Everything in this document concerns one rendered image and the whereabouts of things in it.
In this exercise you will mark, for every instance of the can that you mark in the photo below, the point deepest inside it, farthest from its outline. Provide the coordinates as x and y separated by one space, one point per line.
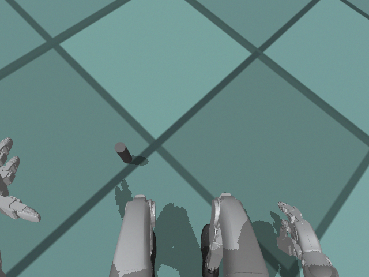
123 152

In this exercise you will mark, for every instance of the left robot hand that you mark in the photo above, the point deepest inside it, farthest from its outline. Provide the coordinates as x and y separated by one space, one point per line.
12 206

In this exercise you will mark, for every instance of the right robot hand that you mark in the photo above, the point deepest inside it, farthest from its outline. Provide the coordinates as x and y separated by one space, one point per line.
303 237

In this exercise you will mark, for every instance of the right robot foot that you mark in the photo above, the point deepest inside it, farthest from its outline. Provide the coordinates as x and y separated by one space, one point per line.
205 249

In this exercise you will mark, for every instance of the right robot arm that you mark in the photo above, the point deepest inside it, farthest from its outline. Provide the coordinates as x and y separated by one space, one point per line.
317 264

